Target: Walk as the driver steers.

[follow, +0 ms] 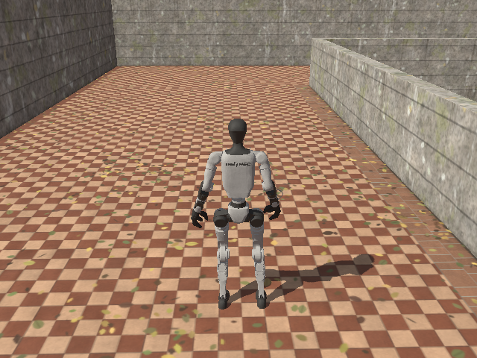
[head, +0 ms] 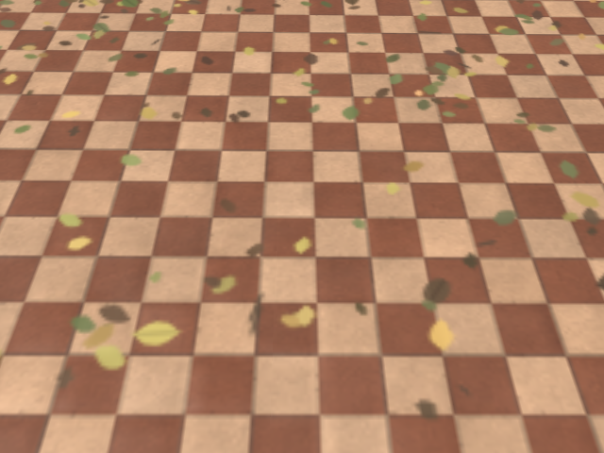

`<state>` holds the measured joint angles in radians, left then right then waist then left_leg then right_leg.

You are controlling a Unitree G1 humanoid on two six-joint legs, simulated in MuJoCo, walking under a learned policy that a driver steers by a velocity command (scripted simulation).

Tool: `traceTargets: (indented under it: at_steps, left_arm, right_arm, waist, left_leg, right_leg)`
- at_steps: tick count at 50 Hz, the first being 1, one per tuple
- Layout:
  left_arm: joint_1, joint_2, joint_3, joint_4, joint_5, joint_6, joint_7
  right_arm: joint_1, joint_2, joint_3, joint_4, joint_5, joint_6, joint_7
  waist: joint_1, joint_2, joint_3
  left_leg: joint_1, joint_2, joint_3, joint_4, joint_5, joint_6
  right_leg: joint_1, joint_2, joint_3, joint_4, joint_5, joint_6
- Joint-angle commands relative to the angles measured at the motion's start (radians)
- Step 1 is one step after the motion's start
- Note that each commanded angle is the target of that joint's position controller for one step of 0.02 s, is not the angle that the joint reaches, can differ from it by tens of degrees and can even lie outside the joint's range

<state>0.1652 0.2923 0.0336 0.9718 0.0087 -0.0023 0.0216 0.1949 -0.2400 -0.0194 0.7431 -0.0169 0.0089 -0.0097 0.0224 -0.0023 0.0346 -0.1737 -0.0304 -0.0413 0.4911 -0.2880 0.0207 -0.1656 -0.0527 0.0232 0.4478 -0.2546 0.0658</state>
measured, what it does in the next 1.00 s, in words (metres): walks ahead: left foot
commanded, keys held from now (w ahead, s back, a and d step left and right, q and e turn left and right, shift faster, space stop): no key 0.14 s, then w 0.86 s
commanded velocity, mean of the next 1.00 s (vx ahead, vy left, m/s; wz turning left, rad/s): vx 0.31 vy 0.00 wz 0.01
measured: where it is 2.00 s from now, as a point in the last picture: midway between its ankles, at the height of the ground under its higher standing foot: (339, 315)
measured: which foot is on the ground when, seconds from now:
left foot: down 0.00-0.38, up 0.40-0.84, down 0.86-1.00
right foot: down 0.00-0.88, up 0.90-1.00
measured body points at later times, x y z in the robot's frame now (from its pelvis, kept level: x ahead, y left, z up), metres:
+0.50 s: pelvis +0.07 -0.05 +0.00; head +0.07 -0.07 +0.45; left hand +0.07 +0.23 -0.12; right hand +0.16 -0.32 -0.13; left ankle +0.02 +0.10 -0.67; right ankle +0.02 -0.13 -0.74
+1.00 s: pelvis +0.34 -0.01 +0.00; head +0.36 -0.01 +0.45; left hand +0.37 +0.27 -0.14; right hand +0.47 -0.27 -0.12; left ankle +0.40 +0.08 -0.74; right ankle +0.23 -0.15 -0.64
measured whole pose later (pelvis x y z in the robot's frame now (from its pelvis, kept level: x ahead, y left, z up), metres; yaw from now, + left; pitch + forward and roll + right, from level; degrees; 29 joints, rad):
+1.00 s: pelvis +0.34 -0.01 +0.00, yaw -1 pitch +0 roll +1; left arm 0.31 0.27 0.04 0.97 -0.03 -0.10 0.00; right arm 0.16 -0.26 -0.05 0.84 0.00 -0.09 0.04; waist 0.01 -0.03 0.06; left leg -0.30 -0.06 0.07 0.43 -0.14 0.07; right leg -0.38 -0.06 0.04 1.19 -0.35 -0.05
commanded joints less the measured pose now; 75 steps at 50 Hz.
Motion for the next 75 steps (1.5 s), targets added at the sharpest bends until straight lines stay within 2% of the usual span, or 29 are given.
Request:
traceTargets:
  at_steps: [1,7,9,12,15,17,19,20,21,23,26,32,38,40,42,43,44,45,46,48,54,63,66,68,69,70,71,72,75]
  left_arm:
    - [-0.006,0.110,0.021,-0.015,-0.002,-0.009,0.007]
    - [0.002,0.113,0.022,0.029,-0.005,-0.006,0.014]
    - [0.017,0.099,0.020,0.045,-0.011,-0.003,0.017]
    - [-0.050,0.081,0.015,0.003,-0.024,-0.027,0.009]
    - [-0.046,0.086,0.019,-0.011,-0.046,-0.071,-0.019]
    - [0.053,0.079,0.022,0.034,-0.045,-0.091,-0.034]
    - [0.247,0.103,0.040,0.124,-0.025,-0.090,-0.036]
    - [0.347,0.190,0.057,0.131,-0.023,-0.089,-0.032]
    - [0.338,0.229,0.058,0.120,-0.006,-0.101,-0.044]
    - [0.207,0.124,0.030,0.066,-0.017,-0.117,-0.040]
    - [0.207,0.075,0.010,0.053,-0.013,-0.109,-0.042]
    - [0.259,0.109,0.006,0.046,-0.006,-0.085,-0.012]
    - [0.326,0.123,0.017,0.063,-0.024,-0.076,-0.005]
    - [0.302,0.146,0.029,0.052,-0.021,-0.070,-0.003]
    - [0.275,0.155,0.035,0.037,-0.010,-0.051,-0.001]
    - [0.269,0.134,0.024,0.017,0.002,-0.049,-0.001]
    - [0.411,-0.024,-0.019,-0.002,0.005,-0.067,-0.016]
    - [0.376,0.030,-0.008,0.017,-0.021,-0.099,-0.028]
    - [0.247,0.119,0.020,-0.036,-0.055,-0.118,-0.032]
    - [0.152,0.109,0.025,-0.060,-0.050,-0.124,-0.020]
    - [0.111,0.047,0.025,-0.104,-0.015,-0.071,-0.007]
    - [-0.195,0.042,0.009,-0.217,-0.025,-0.095,-0.045]
    - [-0.172,0.079,0.021,-0.231,-0.026,-0.101,-0.058]
    - [0.055,0.145,0.059,-0.168,-0.025,-0.102,-0.052]
    - [0.239,0.221,0.082,-0.130,-0.015,-0.099,-0.044]
    - [0.299,0.290,0.098,-0.101,-0.014,-0.091,-0.050]
    - [0.287,0.181,0.068,-0.115,-0.018,-0.095,-0.053]
    - [0.201,0.141,0.054,-0.133,-0.016,-0.100,-0.051]
    - [0.052,0.080,0.035,-0.159,0.005,-0.108,-0.052]
  right_arm:
    - [-0.005,-0.137,-0.036,-0.039,0.002,-0.014,-0.004]
    - [0.008,-0.134,-0.035,0.008,0.005,-0.016,-0.005]
    - [0.032,-0.150,-0.042,0.031,0.011,-0.009,-0.011]
    - [0.099,-0.218,-0.064,0.052,0.025,-0.009,-0.016]
    - [0.090,-0.205,-0.065,0.054,0.031,-0.037,-0.019]
    - [0.000,-0.201,-0.064,0.028,0.051,-0.037,-0.016]
    - [-0.045,-0.139,-0.046,0.007,0.036,-0.040,-0.012]
    - [-0.063,-0.068,-0.025,-0.025,0.024,-0.050,-0.010]
    - [-0.058,-0.115,-0.041,-0.045,0.052,-0.066,-0.017]
    - [-0.003,-0.156,-0.052,-0.007,0.069,-0.092,-0.005]
    - [-0.048,-0.148,-0.062,-0.003,0.036,-0.105,0.012]
    - [-0.216,-0.059,-0.032,-0.063,0.039,-0.095,0.032]
    - [-0.344,-0.079,-0.027,-0.111,0.049,-0.107,0.058]
    - [-0.291,-0.117,-0.042,-0.102,0.046,-0.110,0.061]
    - [-0.044,-0.184,-0.080,-0.030,0.046,-0.103,0.047]
    - [0.142,-0.222,-0.095,0.019,0.040,-0.096,0.034]
    - [0.241,-0.313,-0.113,0.052,0.018,-0.093,0.034]
    - [0.236,-0.219,-0.088,0.063,0.023,-0.091,0.036]
    - [0.127,-0.178,-0.072,0.057,0.030,-0.096,0.035]
    - [-0.013,-0.124,-0.055,0.044,0.021,-0.109,0.043]
    - [0.001,-0.143,-0.057,0.099,0.016,-0.130,0.037]
    - [0.175,-0.197,-0.067,0.182,0.041,-0.099,0.006]
    - [0.172,-0.213,-0.075,0.190,0.040,-0.078,0.002]
    - [0.149,-0.197,-0.066,0.182,0.032,-0.063,0.001]
    - [0.170,-0.152,-0.044,0.157,0.011,-0.063,-0.001]
    - [0.302,-0.017,-0.007,0.156,0.015,-0.084,0.012]
    - [0.242,-0.124,-0.028,0.167,0.039,-0.107,0.015]
    - [0.147,-0.182,-0.044,0.137,0.065,-0.122,0.018]
    - [0.079,-0.160,-0.050,0.127,0.038,-0.116,0.008]
  waist:
    - [-0.006,0.031,-0.029]
    - [-0.005,0.020,-0.034]
    - [-0.013,0.047,-0.041]
    - [-0.056,0.183,0.070]
    - [-0.034,0.196,0.113]
    - [0.035,0.140,0.077]
    - [0.104,0.019,0.010]
    - [0.123,-0.235,-0.029]
    - [0.107,-0.274,0.008]
    - [0.044,-0.129,0.100]
    - [0.037,-0.095,0.069]
    - [0.066,-0.077,0.080]
    - [0.061,-0.087,0.123]
    - [0.005,-0.106,0.058]
    - [-0.130,-0.123,-0.114]
    - [-0.205,-0.089,-0.238]
    - [-0.131,0.190,-0.422]
    - [-0.154,0.193,-0.453]
    - [-0.131,0.161,-0.228]
    - [-0.061,0.029,-0.055]
    - [0.006,0.060,0.024]
    - [-0.089,0.041,0.053]
    - [-0.052,0.061,0.022]
    - [0.065,0.058,-0.119]
    - [0.120,-0.043,-0.279]
    - [0.049,-0.318,-0.389]
    - [0.088,-0.213,-0.368]
    - [0.076,-0.160,-0.228]
    - [-0.009,-0.066,-0.088]
  left_leg:
    - [-0.012,0.096,-0.104,-0.115,0.220,0.030]
    - [-0.008,0.081,-0.081,-0.111,0.241,0.026]
    - [-0.008,0.072,-0.092,-0.144,-0.057,0.045]
    - [-0.040,0.231,-0.351,-0.305,-0.526,0.160]
    - [-0.023,0.319,-0.438,-0.334,-0.428,0.203]
    - [-0.107,0.251,-0.299,-0.285,-0.296,0.150]
    - [-0.283,0.110,-0.108,-0.036,-0.142,0.072]
    - [-0.441,-0.007,0.047,0.296,-0.167,-0.008]
    - [-0.566,-0.032,-0.017,0.504,-0.317,-0.008]
    - [-0.662,0.074,-0.068,0.617,-0.132,0.026]
    - [-0.631,0.133,-0.015,0.540,0.065,0.020]
    - [-0.518,0.101,0.078,0.233,0.268,-0.037]
    - [-0.447,0.067,0.077,0.030,0.324,0.013]
    - [-0.351,0.035,0.087,0.020,0.272,0.049]
    - [-0.034,-0.021,0.126,0.019,0.248,0.103]
    - [0.289,0.090,0.006,0.063,0.235,0.152]
    - [0.677,0.375,-0.503,-0.002,0.006,0.331]
    - [0.641,0.425,-0.750,-0.192,-0.135,0.349]
    - [0.462,0.383,-0.594,-0.229,-0.150,0.285]
    - [0.146,0.302,-0.336,-0.292,0.059,0.233]
    - [-0.077,0.231,-0.115,-0.412,0.222,0.241]
    - [0.120,0.251,-0.031,-0.354,0.262,0.179]
    - [0.227,0.294,-0.048,-0.261,0.393,0.150]
    - [0.191,0.222,0.012,0.019,0.654,0.109]
    - [0.010,0.159,0.062,0.331,0.446,0.073]
    - [-0.402,-0.036,0.060,0.669,-0.182,0.007]
    - [-0.514,-0.002,-0.086,0.791,-0.293,0.025]
    - [-0.578,0.049,-0.077,0.810,-0.209,0.045]
    - [-0.453,0.164,-0.046,0.676,-0.012,0.037]
  right_leg:
    - [0.010,-0.008,0.007,-0.037,0.152,-0.008]
    - [0.019,-0.008,0.005,-0.040,0.160,-0.011]
    - [-0.012,0.036,-0.049,0.013,-0.024,-0.018]
    - [-0.232,0.064,-0.077,0.223,-0.193,-0.054]
    - [-0.317,-0.007,-0.005,0.298,-0.270,-0.130]
    - [-0.099,0.011,-0.048,0.081,-0.125,-0.161]
    - [0.219,-0.003,0.027,-0.045,-0.002,-0.148]
    - [0.319,-0.221,0.394,-0.223,-0.220,-0.234]
    - [0.288,-0.346,0.675,-0.309,-0.334,-0.348]
    - [0.264,-0.282,0.507,-0.304,-0.324,-0.305]
    - [0.272,-0.192,0.276,-0.307,0.034,-0.230]
    - [0.159,-0.123,0.076,-0.344,0.344,-0.229]
    - [0.235,-0.186,0.047,-0.330,0.421,-0.230]
    - [0.297,-0.205,0.033,-0.230,0.699,-0.210]
    - [0.277,-0.167,-0.007,0.061,0.994,-0.177]
    - [0.063,-0.137,-0.007,0.318,0.799,-0.155]
    - [-0.340,0.065,-0.019,0.743,0.105,-0.091]
    - [-0.456,0.101,0.122,0.892,-0.300,-0.104]
    - [-0.547,0.037,0.106,0.933,-0.247,-0.122]
    - [-0.486,-0.055,0.061,0.822,-0.084,-0.124]
    - [-0.438,-0.121,0.041,0.577,0.077,-0.064]
    - [-0.435,-0.046,0.001,0.095,0.343,-0.071]
    - [-0.387,-0.023,-0.007,0.058,0.213,-0.111]
    - [-0.074,0.033,-0.060,0.032,0.184,-0.162]
    - [0.228,-0.127,0.117,0.065,0.199,-0.225]
    - [0.552,-0.331,0.601,-0.057,-0.046,-0.381]
    - [0.538,-0.321,0.695,-0.149,-0.165,-0.354]
    - [0.422,-0.296,0.551,-0.163,-0.119,-0.313]
    - [0.110,-0.204,0.296,-0.234,0.184,-0.284]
